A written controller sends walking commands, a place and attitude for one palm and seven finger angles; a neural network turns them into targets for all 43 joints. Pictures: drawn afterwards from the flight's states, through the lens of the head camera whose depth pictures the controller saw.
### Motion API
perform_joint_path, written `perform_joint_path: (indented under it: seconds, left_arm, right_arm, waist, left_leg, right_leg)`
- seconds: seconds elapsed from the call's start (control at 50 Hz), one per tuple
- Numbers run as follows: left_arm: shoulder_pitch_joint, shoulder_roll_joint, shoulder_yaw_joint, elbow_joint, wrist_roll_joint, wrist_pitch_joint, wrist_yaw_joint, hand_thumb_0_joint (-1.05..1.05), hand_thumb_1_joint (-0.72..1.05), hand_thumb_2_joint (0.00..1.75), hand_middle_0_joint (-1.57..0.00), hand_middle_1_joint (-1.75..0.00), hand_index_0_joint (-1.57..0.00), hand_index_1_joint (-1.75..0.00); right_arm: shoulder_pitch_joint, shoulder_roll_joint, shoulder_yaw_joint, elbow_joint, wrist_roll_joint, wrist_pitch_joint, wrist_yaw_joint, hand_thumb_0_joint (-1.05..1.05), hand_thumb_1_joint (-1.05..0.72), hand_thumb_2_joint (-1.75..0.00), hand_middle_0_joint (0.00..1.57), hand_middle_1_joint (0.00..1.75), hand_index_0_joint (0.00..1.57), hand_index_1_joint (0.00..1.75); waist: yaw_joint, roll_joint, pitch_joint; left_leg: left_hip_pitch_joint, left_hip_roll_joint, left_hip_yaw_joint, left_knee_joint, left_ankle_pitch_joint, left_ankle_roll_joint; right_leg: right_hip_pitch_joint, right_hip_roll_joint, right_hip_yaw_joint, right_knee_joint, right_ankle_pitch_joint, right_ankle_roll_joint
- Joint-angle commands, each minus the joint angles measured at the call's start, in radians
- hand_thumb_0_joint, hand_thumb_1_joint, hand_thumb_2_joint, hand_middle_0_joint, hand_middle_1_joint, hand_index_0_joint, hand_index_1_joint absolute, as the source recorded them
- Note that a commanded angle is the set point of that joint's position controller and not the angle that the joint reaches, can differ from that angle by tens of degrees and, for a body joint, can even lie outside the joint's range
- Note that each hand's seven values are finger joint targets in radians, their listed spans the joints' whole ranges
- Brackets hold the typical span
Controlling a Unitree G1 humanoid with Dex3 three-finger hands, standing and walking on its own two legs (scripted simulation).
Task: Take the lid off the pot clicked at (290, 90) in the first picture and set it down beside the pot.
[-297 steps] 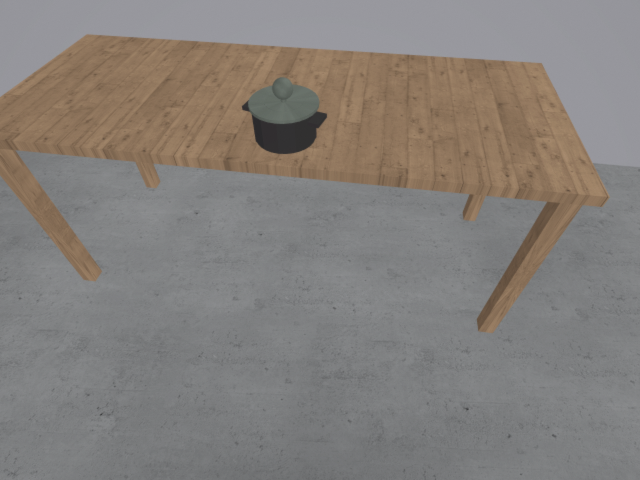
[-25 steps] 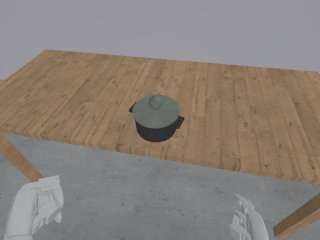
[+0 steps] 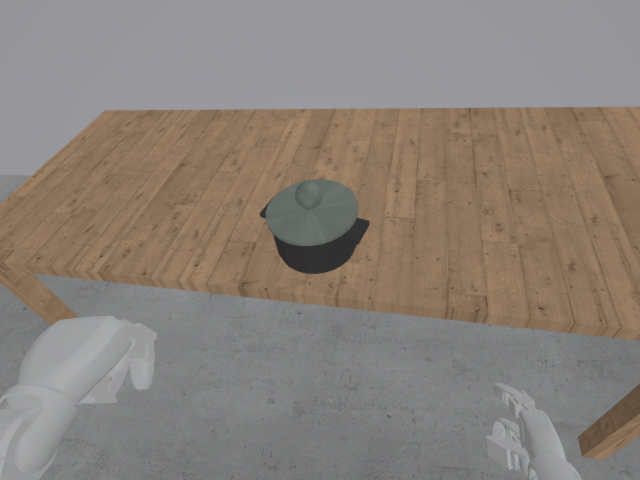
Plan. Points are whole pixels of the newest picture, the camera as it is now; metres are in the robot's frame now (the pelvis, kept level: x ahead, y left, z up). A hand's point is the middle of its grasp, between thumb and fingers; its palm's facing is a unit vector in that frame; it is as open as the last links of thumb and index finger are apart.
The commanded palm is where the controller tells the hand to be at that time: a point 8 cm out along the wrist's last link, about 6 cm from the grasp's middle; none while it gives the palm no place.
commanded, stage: reach forward and open the fingers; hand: left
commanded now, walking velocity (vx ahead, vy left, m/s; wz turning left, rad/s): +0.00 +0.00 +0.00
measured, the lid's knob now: (309, 194) +0.56 +0.09 +0.04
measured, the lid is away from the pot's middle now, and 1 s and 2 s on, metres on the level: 0.00 0.00 0.00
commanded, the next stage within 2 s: move the open hand above the knob in 0.72 s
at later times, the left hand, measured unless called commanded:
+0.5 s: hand (113, 326) +0.25 +0.27 +0.12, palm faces -0.17 -0.01 -0.99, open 9.0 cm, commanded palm +0.23 +0.26 +0.18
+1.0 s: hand (132, 285) +0.30 +0.26 +0.13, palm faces -0.22 -0.02 -0.98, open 10.3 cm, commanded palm +0.29 +0.25 +0.19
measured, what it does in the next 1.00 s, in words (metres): stands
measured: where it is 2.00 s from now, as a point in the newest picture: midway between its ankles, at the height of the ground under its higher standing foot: outside the picture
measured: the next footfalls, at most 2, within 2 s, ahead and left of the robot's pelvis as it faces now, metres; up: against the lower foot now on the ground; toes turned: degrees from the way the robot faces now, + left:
none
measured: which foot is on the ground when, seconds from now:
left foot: down 0.00-1.00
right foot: down 0.00-1.00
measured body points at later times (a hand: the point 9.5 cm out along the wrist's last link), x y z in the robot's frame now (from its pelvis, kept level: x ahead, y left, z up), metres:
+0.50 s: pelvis -0.02 +0.02 +0.01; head -0.01 -0.02 +0.45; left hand +0.25 +0.26 +0.17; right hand +0.18 -0.19 -0.10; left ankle +0.02 +0.11 -0.74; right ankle -0.03 -0.11 -0.74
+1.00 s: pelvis -0.02 +0.02 +0.00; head +0.00 -0.02 +0.45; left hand +0.30 +0.26 +0.18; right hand +0.19 -0.20 -0.10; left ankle +0.02 +0.11 -0.74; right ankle -0.03 -0.11 -0.74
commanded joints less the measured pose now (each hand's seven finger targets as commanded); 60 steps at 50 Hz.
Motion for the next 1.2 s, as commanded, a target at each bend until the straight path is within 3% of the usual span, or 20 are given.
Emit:
perform_joint_path:
  seconds: [0.0, 0.04, 0.06, 0.14, 0.24, 0.36, 0.4, 0.42, 0.48, 0.62, 0.68, 0.74, 0.8, 0.84, 0.86, 0.9, 1.0, 1.06, 1.12, 1.18]
  left_arm:
    - [-0.196, 0.282, 0.215, -0.116, 0.006, -0.076, -0.044, 0.0, 0.3, 1.14, -1.06, -0.79, -1.06, -0.79]
    - [-0.209, 0.279, 0.233, -0.128, 0.0, -0.099, -0.051, 0.0, 0.24, 1.15, -1.03, -0.72, -1.03, -0.72]
    - [-0.21, 0.234, 0.193, -0.096, -0.01, -0.108, -0.056, 0.0, 0.22, 1.16, -1.02, -0.68, -1.02, -0.68]
    - [-0.3, 0.229, 0.18, -0.08, -0.001, -0.116, -0.045, 0.0, 0.1, 1.19, -0.97, -0.54, -0.97, -0.54]
    - [-0.458, 0.268, 0.177, -0.102, 0.036, -0.117, -0.027, 0.0, -0.04, 1.24, -0.9, -0.36, -0.9, -0.36]
    - [-0.518, 0.227, 0.113, 0.015, 0.038, -0.08, -0.051, 0.0, -0.23, 1.32, -0.83, -0.15, -0.83, -0.15]
    - [-0.573, 0.251, 0.12, -0.011, 0.035, -0.079, -0.059, 0.0, -0.29, 1.35, -0.81, -0.08, -0.81, -0.08]
    - [-0.6, 0.255, 0.115, -0.028, 0.039, -0.08, -0.059, 0.0, -0.29, 1.36, -0.81, -0.08, -0.81, -0.08]
    - [-0.62, 0.264, 0.127, 0.02, 0.044, -0.073, -0.068, 0.0, -0.29, 1.37, -0.81, -0.08, -0.81, -0.08]
    - [-0.732, 0.248, 0.086, 0.031, 0.044, -0.059, -0.09, 0.0, -0.3, 1.39, -0.81, -0.08, -0.81, -0.08]
    - [-0.767, 0.269, 0.098, 0.063, 0.048, -0.05, -0.101, 0.0, -0.3, 1.39, -0.81, -0.08, -0.81, -0.08]
    - [-0.815, 0.27, 0.103, 0.045, 0.049, -0.051, -0.101, 0.0, -0.31, 1.4, -0.82, -0.08, -0.82, -0.08]
    - [-0.831, 0.283, 0.098, 0.113, 0.05, -0.037, -0.12, 0.0, -0.31, 1.41, -0.82, -0.08, -0.82, -0.08]
    - [-0.9, 0.202, 0.016, 0.138, 0.044, 0.011, -0.138, 0.0, -0.31, 1.41, -0.82, -0.08, -0.82, -0.08]
    - [-0.928, 0.2, -0.014, 0.165, 0.051, 0.02, -0.154, 0.0, -0.31, 1.41, -0.82, -0.08, -0.82, -0.08]
    - [-0.987, 0.271, 0.029, 0.133, 0.063, 0.02, -0.165, 0.0, -0.31, 1.41, -0.82, -0.08, -0.82, -0.08]
    - [-1.063, 0.277, 0.025, 0.226, 0.073, 0.02, -0.195, 0.0, -0.31, 1.41, -0.82, -0.08, -0.82, -0.08]
    - [-1.065, 0.22, -0.02, 0.243, 0.07, 0.017, -0.204, 0.0, -0.31, 1.41, -0.82, -0.08, -0.82, -0.08]
    - [-1.152, 0.205, -0.052, 0.284, 0.077, 0.023, -0.201, 0.0, -0.31, 1.41, -0.82, -0.08, -0.82, -0.08]
    - [-1.179, 0.24, -0.021, 0.25, 0.089, 0.02, -0.192, 0.0, -0.31, 1.41, -0.82, -0.08, -0.82, -0.08]
  right_arm:
    - [-0.122, -0.072, -0.025, -0.167, -0.006, -0.055, -0.008, 0.0, -0.9, -0.9, 0.2, 0.3, 0.2, 0.3]
    - [-0.141, -0.07, -0.027, -0.178, -0.002, -0.064, 0.005, 0.0, -0.9, -0.9, 0.2, 0.3, 0.2, 0.3]
    - [-0.113, -0.061, -0.023, -0.172, -0.008, -0.058, 0.012, 0.0, -0.9, -0.9, 0.2, 0.3, 0.2, 0.3]
    - [-0.133, -0.07, -0.033, -0.173, 0.001, -0.054, 0.031, 0.0, -0.9, -0.9, 0.2, 0.3, 0.2, 0.3]
    - [-0.149, -0.065, -0.034, -0.171, 0.0, -0.054, 0.04, 0.0, -0.9, -0.9, 0.2, 0.3, 0.2, 0.3]
    - [-0.143, -0.07, -0.025, -0.15, -0.002, -0.038, 0.052, 0.0, -0.9, -0.9, 0.2, 0.3, 0.2, 0.3]
    - [-0.148, -0.076, -0.03, -0.154, 0.001, -0.033, 0.053, 0.0, -0.9, -0.9, 0.2, 0.3, 0.2, 0.3]
    - [-0.149, -0.073, -0.027, -0.154, 0.001, -0.035, 0.053, 0.0, -0.9, -0.9, 0.2, 0.3, 0.2, 0.3]
    - [-0.136, -0.074, -0.028, -0.146, 0.001, -0.035, 0.054, 0.0, -0.9, -0.9, 0.2, 0.3, 0.2, 0.3]
    - [-0.144, -0.076, -0.024, -0.149, 0.004, -0.03, 0.056, 0.0, -0.9, -0.9, 0.2, 0.3, 0.2, 0.3]
    - [-0.134, -0.08, -0.024, -0.142, 0.006, -0.026, 0.054, 0.0, -0.9, -0.9, 0.2, 0.3, 0.2, 0.3]
    - [-0.148, -0.08, -0.022, -0.153, 0.008, -0.036, 0.053, 0.0, -0.9, -0.9, 0.2, 0.3, 0.2, 0.3]
    - [-0.134, -0.085, -0.019, -0.139, 0.004, -0.023, 0.051, 0.0, -0.9, -0.9, 0.2, 0.3, 0.2, 0.3]
    - [-0.147, -0.086, -0.024, -0.145, 0.018, -0.026, 0.055, 0.0, -0.9, -0.9, 0.2, 0.3, 0.2, 0.3]
    - [-0.146, -0.083, -0.017, -0.14, 0.013, -0.025, 0.053, 0.0, -0.9, -0.9, 0.2, 0.3, 0.2, 0.3]
    - [-0.145, -0.093, -0.022, -0.138, 0.01, -0.026, 0.045, 0.0, -0.9, -0.9, 0.2, 0.3, 0.2, 0.3]
    - [-0.124, -0.094, -0.019, -0.123, 0.01, -0.023, 0.043, 0.0, -0.9, -0.9, 0.2, 0.3, 0.2, 0.3]
    - [-0.119, -0.083, -0.016, -0.131, 0.01, -0.026, 0.052, 0.0, -0.9, -0.9, 0.2, 0.3, 0.2, 0.3]
    - [-0.12, -0.091, -0.018, -0.126, 0.018, -0.01, 0.051, 0.0, -0.9, -0.9, 0.2, 0.3, 0.2, 0.3]
    - [-0.111, -0.089, -0.024, -0.132, 0.017, -0.015, 0.054, 0.0, -0.9, -0.9, 0.2, 0.3, 0.2, 0.3]
  waist:
    - [-0.012, -0.135, -0.12]
    - [-0.004, -0.081, -0.129]
    - [-0.008, -0.095, -0.132]
    - [-0.013, -0.088, -0.09]
    - [-0.003, -0.044, -0.151]
    - [-0.007, -0.071, -0.145]
    - [-0.005, -0.07, -0.145]
    - [-0.004, -0.035, -0.162]
    - [-0.007, -0.077, -0.164]
    - [-0.013, -0.044, -0.172]
    - [-0.016, -0.073, -0.174]
    - [-0.023, -0.03, -0.184]
    - [-0.019, -0.068, -0.181]
    - [-0.045, -0.061, -0.163]
    - [-0.04, -0.087, -0.194]
    - [-0.035, -0.086, -0.226]
    - [-0.043, -0.093, -0.219]
    - [-0.042, -0.105, -0.256]
    - [-0.055, -0.096, -0.207]
    - [-0.045, -0.09, -0.295]
  left_leg:
    - [0.16, -0.026, 0.003, -0.042, 0.248, 0.047]
    - [0.182, -0.026, -0.001, -0.043, 0.267, 0.043]
    - [0.181, -0.029, 0.0, -0.055, 0.263, 0.041]
    - [0.178, -0.023, -0.009, -0.079, 0.2, 0.036]
    - [0.214, -0.019, -0.03, -0.115, 0.17, 0.034]
    - [0.203, -0.016, -0.033, -0.148, 0.153, 0.029]
    - [0.206, -0.011, -0.042, -0.158, 0.137, 0.028]
    - [0.216, -0.011, -0.049, -0.161, 0.145, 0.026]
    - [0.214, -0.008, -0.053, -0.163, 0.143, 0.025]
    - [0.227, -0.007, -0.067, -0.169, 0.128, 0.022]
    - [0.218, -0.009, -0.059, -0.167, 0.117, 0.024]
    - [0.232, -0.016, -0.065, -0.147, 0.147, 0.026]
    - [0.214, -0.018, -0.057, -0.157, 0.149, 0.024]
    - [0.209, -0.027, -0.06, -0.143, 0.129, 0.024]
    - [0.217, -0.03, -0.055, -0.154, 0.136, 0.026]
    - [0.229, -0.037, -0.05, -0.137, 0.162, 0.032]
    - [0.216, -0.045, -0.043, -0.121, 0.191, 0.034]
    - [0.235, -0.048, -0.041, -0.111, 0.24, 0.036]
    - [0.204, -0.049, -0.035, -0.116, 0.185, 0.033]
    - [0.243, -0.047, -0.035, -0.1, 0.25, 0.036]
  right_leg:
    - [-0.026, -0.016, 0.017, -0.12, 0.338, 0.019]
    - [-0.027, -0.008, 0.021, -0.13, 0.341, 0.008]
    - [-0.016, -0.011, -0.001, -0.126, 0.314, 0.01]
    - [-0.05, 0.004, 0.004, -0.15, 0.23, 0.0]
    - [-0.015, 0.012, 0.003, -0.146, 0.166, -0.012]
    - [-0.005, 0.013, -0.01, -0.147, 0.143, -0.014]
    - [-0.006, 0.013, -0.008, -0.149, 0.132, -0.014]
    - [-0.002, 0.012, -0.009, -0.143, 0.13, -0.017]
    - [0.001, 0.017, -0.011, -0.143, 0.13, -0.017]
    - [-0.018, 0.017, -0.015, -0.138, 0.117, -0.019]
    - [-0.012, 0.019, -0.013, -0.141, 0.113, -0.019]
    - [-0.015, 0.025, -0.009, -0.13, 0.135, -0.027]
    - [-0.007, 0.019, -0.015, -0.138, 0.142, -0.022]
    - [-0.028, 0.025, -0.015, -0.126, 0.142, -0.024]
    - [-0.014, 0.02, -0.017, -0.132, 0.145, -0.021]
    - [0.005, 0.019, -0.008, -0.129, 0.178, -0.02]
    - [0.004, 0.018, -0.011, -0.119, 0.219, -0.02]
    - [0.018, 0.017, -0.013, -0.109, 0.258, -0.022]
    - [-0.018, 0.016, -0.012, -0.111, 0.225, -0.02]
    - [0.02, 0.015, -0.006, -0.093, 0.274, -0.023]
